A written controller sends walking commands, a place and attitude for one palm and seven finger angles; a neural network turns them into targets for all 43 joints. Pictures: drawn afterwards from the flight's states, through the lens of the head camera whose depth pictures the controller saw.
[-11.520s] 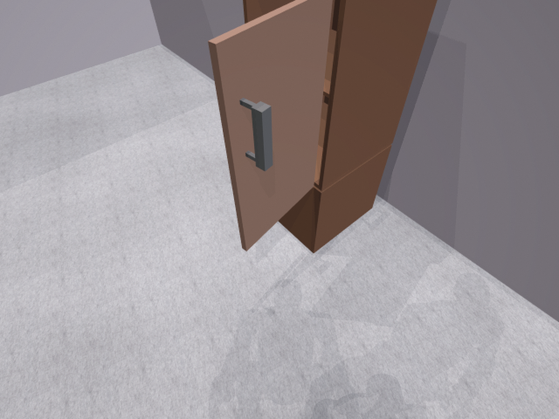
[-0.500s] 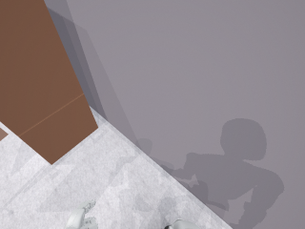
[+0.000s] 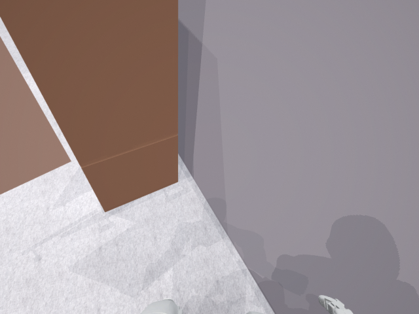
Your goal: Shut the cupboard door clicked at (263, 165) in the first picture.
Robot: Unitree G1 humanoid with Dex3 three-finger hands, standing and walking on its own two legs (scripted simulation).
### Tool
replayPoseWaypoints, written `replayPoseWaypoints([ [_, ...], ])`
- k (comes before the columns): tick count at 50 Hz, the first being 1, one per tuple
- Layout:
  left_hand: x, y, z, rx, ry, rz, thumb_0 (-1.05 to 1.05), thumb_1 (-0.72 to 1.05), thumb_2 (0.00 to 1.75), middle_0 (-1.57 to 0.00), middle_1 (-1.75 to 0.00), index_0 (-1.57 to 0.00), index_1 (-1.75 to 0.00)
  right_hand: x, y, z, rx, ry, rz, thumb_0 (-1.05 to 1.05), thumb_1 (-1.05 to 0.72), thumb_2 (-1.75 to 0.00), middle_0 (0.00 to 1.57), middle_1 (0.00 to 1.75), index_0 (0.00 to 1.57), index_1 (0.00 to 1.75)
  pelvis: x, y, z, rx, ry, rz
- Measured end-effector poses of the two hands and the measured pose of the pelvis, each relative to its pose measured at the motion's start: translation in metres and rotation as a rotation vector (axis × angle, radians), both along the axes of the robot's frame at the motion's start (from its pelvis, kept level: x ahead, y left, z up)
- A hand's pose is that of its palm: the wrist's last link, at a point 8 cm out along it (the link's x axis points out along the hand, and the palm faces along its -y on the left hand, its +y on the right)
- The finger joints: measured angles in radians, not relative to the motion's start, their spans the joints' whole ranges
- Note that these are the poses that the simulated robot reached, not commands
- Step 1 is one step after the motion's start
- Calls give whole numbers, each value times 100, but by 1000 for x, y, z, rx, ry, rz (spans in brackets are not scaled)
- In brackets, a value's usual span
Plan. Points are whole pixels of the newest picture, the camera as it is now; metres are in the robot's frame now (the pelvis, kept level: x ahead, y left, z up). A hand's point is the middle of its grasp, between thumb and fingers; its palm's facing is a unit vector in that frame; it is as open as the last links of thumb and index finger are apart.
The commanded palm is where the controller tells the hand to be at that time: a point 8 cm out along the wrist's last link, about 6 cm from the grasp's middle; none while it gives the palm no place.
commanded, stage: turn to face it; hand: left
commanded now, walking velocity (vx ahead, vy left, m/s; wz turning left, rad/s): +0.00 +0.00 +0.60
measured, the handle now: out of the picture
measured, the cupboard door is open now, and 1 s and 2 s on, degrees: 100 100 100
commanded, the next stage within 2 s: take the last steps up to it in 1.12 s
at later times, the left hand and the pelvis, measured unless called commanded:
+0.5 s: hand out of the picture +0.10 +0.18 -0.14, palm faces +0.23 -0.94 -0.24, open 7.4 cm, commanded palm none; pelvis +0.02 -0.04 +0.02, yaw +15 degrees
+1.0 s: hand out of the picture -0.08 +0.11 -0.16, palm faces +0.58 -0.77 -0.25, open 7.3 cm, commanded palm none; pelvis +0.03 -0.05 +0.01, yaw +35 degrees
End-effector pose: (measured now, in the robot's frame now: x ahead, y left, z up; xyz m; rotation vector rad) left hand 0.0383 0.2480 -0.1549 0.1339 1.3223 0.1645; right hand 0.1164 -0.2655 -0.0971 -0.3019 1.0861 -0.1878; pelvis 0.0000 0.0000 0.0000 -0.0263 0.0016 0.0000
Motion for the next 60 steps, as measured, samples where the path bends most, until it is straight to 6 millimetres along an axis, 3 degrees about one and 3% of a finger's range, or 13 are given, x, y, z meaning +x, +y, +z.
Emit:
replayPoseWaypoints([
  [7, 15, 22, 25, 29, -54, 47, 1, 91, 90, -19, -30, -20, -30, 0, 27, 5, 30, 79, 49, 0, -91, -90, 20, 30, 20, 30, 7, 8, 18, -20, 30, 58],
  [13, 23, 24, 36, 53, -87, 86, 1, 91, 90, -19, -30, -20, -30, -13, 36, 1, 72, 151, 57, 0, -91, -90, 21, 30, 20, 30, 14, 3, 24, -28, 37, 117],
  [19, 32, 10, 42, 63, -122, 120, 1, 91, 90, -19, -30, -20, -30, -25, 21, -6, 82, 221, 65, 0, -90, -90, 21, 30, 20, 30, 18, -12, 24, -23, 42, 183],
  [25, 40, -19, 49, 80, -175, 158, 1, 91, 90, -19, -30, -20, -30, -26, -12, -17, 76, 278, 93, 0, -90, -90, 21, 30, 20, 30, 19, -39, 21, -8, 45, 261],
  [28, 34, -35, 51, 105, -203, 191, 1, 91, 90, -20, -30, -20, -30, -16, -32, -28, 81, 289, 116, 0, -90, -90, 21, 30, 20, 30, 21, -57, 14, 18, 49, 297],
  [31, 15, -51, 57, 123, -180, 229, 1, 91, 90, -20, -30, -20, -30, 2, -45, -31, 81, 287, 156, 1, -91, -90, 21, 30, 20, 30, 21, -68, 16, 29, 32, 341],
  [38, -31, -79, 62, 111, -121, 366, 1, 90, 90, -20, -30, -20, -30, 57, -48, -22, 64, 261, 290, 0, -91, -90, 20, 29, 20, 30, 31, -80, 25, 61, 21, 461],
  [44, -83, -93, 54, 92, -63, 497, 1, 91, 90, -20, -30, -21, -30, 112, -11, -19, 41, 219, 444, 1, -91, -90, 20, 29, 20, 30, 33, -75, 23, 66, 22, 547],
  [51, -165, -99, 27, 25, 83, 630, 1, 91, 90, -20, -30, -20, -30, 167, 81, -10, 48, 67, 629, 0, -91, -90, 20, 29, 19, 30, 24, -48, 10, 35, 25, 609],
  [55, -193, -90, 15, -6, 150, 680, 1, 91, 90, -20, -30, -20, -30, 171, 123, 1, 56, -6, 700, 0, -91, -90, 20, 29, 20, 30, 17, -35, 7, 29, 16, 623],
  [60, -185, -68, 23, -4, 101, 704, 1, 91, 90, -19, -30, -20, -30, 150, 140, 10, 48, 17, 720, 0, -91, -90, 20, 30, 20, 30, 13, -24, 20, -1, 7, 655],
])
